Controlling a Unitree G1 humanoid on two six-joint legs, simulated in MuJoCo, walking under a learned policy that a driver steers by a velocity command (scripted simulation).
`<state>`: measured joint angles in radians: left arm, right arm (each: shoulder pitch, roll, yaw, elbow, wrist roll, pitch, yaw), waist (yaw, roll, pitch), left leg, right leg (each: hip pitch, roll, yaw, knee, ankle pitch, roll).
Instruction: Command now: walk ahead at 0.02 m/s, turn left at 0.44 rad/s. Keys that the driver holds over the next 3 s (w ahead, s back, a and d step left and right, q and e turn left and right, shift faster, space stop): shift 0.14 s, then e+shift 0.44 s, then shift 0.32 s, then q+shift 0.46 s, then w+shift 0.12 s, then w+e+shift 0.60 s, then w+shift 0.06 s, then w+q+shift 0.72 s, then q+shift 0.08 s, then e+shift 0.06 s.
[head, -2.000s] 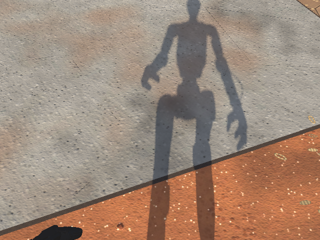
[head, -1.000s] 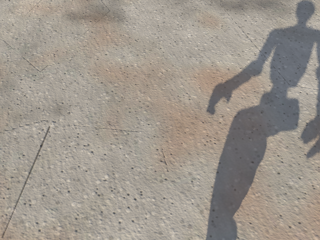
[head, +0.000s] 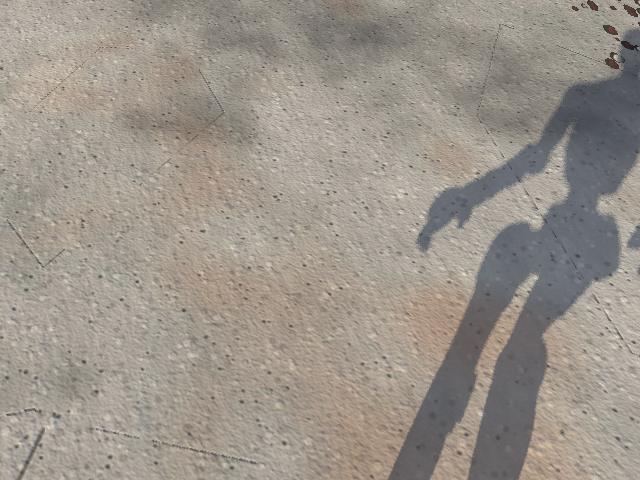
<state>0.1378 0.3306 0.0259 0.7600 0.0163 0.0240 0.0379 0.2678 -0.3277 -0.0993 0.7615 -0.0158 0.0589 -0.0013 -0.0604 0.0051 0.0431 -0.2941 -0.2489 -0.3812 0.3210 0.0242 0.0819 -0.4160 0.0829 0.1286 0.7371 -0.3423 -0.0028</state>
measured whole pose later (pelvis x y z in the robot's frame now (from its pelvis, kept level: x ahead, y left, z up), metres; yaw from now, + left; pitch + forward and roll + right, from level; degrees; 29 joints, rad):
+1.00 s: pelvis +0.02 -0.03 +0.00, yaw -20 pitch +0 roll +0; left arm 0.12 0.26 0.02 0.84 0.02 0.06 0.03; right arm 0.32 -0.27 0.00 0.86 -0.01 0.00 -0.01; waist -0.06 0.00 0.05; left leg -0.18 -0.03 -0.03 0.50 -0.31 0.03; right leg -0.17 0.04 0.05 0.43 -0.24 -0.01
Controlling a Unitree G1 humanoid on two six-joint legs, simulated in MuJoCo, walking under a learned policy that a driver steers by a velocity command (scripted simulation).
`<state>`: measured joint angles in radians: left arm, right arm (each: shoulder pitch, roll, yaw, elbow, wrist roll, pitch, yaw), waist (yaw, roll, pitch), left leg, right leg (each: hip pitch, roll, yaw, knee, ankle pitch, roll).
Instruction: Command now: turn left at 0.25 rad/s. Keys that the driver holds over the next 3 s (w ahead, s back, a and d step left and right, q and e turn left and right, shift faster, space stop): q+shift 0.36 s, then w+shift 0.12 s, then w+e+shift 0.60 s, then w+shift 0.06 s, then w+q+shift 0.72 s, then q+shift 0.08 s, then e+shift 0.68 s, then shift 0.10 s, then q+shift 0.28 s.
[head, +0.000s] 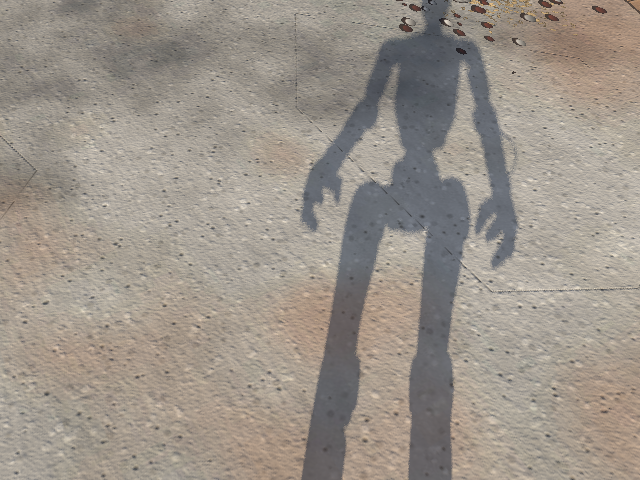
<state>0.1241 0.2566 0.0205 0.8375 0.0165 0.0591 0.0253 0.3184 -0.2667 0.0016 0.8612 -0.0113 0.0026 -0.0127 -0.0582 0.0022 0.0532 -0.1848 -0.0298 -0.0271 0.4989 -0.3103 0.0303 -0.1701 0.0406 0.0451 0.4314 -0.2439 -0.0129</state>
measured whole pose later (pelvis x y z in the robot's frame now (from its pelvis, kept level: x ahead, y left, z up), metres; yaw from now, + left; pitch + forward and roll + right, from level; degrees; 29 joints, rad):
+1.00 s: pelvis +0.31 +0.10 -0.04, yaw +5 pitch +2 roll -1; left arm 0.15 0.29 0.04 0.74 0.02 -0.02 -0.06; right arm 0.44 -0.25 -0.02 0.93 -0.05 -0.06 -0.02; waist 0.02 0.00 0.01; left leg 0.11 0.03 0.20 0.84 -0.41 0.00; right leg -0.55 0.10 -0.15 0.74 -0.25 -0.21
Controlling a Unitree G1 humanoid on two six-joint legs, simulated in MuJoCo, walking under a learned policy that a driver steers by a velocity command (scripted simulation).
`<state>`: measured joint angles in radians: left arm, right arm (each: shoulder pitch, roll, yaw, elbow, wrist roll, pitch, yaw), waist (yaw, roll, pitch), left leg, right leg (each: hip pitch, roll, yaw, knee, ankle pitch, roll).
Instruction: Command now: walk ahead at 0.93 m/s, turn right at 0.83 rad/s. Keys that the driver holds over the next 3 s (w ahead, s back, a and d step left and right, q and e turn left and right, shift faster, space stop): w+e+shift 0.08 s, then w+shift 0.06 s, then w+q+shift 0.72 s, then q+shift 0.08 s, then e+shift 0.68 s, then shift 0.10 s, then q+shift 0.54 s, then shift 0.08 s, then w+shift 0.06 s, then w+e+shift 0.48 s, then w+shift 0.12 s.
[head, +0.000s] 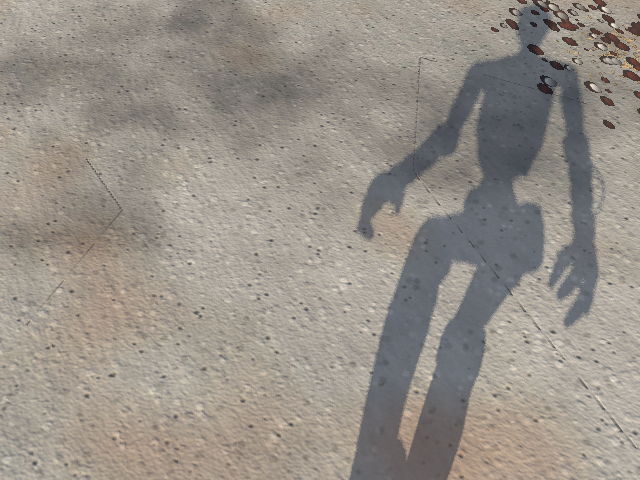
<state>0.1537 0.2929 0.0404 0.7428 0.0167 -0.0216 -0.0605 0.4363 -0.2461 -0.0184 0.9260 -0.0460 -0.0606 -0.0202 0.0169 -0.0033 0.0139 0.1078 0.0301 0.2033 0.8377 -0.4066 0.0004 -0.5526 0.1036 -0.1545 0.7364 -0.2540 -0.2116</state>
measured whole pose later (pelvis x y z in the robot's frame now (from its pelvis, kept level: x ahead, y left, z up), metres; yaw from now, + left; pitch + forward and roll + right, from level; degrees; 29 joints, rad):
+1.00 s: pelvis +0.98 -0.01 +0.04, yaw +23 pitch +2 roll -1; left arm 0.25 0.30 0.03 0.73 0.05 -0.10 0.01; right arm 0.22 -0.38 -0.09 0.77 -0.03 -0.02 0.02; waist 0.00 0.05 0.04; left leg -0.52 -0.04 -0.01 1.26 -0.39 0.07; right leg -0.27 -0.04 -0.08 0.47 -0.25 0.02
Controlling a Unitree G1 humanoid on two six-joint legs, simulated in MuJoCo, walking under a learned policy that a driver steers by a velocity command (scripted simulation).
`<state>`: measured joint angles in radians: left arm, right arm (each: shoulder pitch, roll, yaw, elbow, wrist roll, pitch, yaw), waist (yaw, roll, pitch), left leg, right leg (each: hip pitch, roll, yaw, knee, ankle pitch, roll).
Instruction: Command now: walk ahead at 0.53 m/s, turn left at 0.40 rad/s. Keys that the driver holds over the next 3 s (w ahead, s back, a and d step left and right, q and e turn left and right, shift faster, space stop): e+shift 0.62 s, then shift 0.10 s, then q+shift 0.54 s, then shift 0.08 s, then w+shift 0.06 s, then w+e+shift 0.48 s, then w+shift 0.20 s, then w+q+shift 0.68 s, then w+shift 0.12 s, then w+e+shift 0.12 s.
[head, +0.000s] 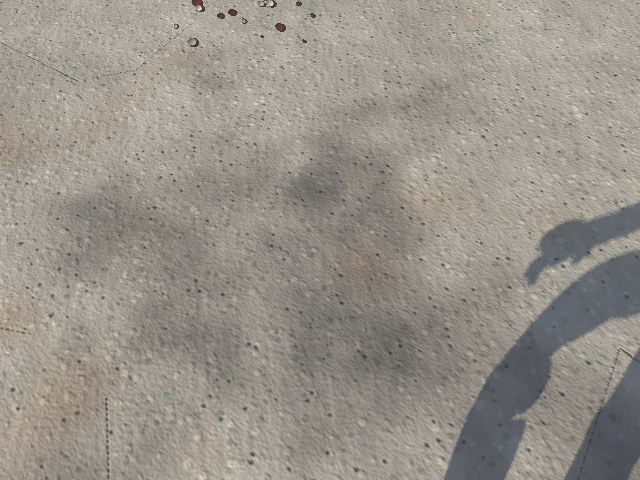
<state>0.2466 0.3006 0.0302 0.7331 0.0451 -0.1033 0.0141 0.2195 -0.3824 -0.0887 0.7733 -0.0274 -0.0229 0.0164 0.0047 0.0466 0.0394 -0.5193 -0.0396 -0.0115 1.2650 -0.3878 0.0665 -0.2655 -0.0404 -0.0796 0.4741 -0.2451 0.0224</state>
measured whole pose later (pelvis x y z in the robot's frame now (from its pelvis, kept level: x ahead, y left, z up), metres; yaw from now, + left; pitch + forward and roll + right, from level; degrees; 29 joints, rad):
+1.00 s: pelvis +0.23 -0.08 +0.00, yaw -22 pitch -1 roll +0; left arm 0.14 0.20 0.01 0.69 0.03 0.04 0.02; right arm 0.31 -0.26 -0.05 0.81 -0.01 0.08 0.02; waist -0.04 0.00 0.03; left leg -0.31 0.00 0.02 0.80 -0.46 0.01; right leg -0.26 0.06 -0.07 0.47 -0.20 -0.09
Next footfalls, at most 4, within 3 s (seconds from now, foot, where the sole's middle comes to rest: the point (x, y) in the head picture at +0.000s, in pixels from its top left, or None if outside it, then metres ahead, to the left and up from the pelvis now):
0.18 left None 0.33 0.07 -0.77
0.58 right None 0.27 -0.17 -0.77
1.12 left None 0.26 0.02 -0.77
1.62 right None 0.32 -0.18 -0.77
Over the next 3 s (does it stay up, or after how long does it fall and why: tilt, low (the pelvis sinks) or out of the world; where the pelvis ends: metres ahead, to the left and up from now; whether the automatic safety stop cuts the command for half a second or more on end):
stays up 1.38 -0.38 -0.03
